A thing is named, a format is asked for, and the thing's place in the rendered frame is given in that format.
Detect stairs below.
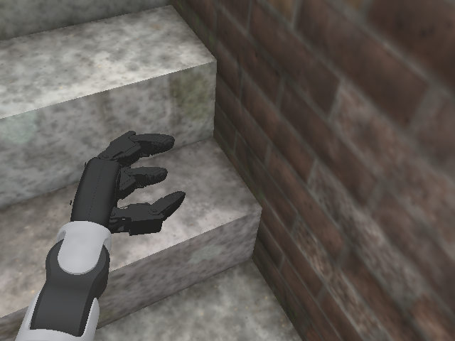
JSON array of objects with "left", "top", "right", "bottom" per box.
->
[{"left": 0, "top": 0, "right": 302, "bottom": 341}]

